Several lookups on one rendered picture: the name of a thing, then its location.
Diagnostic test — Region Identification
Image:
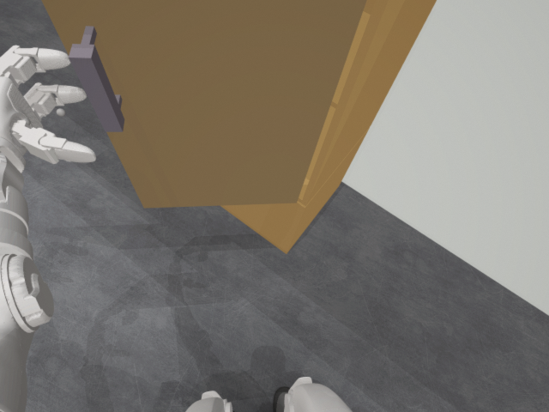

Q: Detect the cupboard door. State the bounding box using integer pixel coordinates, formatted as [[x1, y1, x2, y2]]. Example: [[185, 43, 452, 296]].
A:
[[41, 0, 367, 208]]

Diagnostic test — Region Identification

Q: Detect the handle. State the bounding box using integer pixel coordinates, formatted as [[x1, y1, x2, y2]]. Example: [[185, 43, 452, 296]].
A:
[[69, 26, 124, 132]]

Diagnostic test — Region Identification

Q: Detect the left robot hand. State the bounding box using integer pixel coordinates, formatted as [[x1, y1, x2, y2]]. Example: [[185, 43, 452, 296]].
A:
[[0, 45, 96, 164]]

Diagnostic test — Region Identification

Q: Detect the right robot thigh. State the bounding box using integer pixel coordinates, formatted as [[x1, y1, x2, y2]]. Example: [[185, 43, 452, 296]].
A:
[[285, 383, 352, 412]]

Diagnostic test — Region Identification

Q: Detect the left robot upper arm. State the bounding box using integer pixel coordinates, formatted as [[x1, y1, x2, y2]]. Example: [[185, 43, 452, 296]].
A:
[[0, 254, 54, 412]]

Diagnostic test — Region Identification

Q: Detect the left robot shin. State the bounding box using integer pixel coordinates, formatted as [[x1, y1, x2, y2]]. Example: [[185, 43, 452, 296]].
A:
[[202, 391, 223, 400]]

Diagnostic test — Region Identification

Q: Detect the left robot forearm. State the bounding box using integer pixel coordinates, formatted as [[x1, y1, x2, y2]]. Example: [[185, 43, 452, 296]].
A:
[[0, 137, 33, 260]]

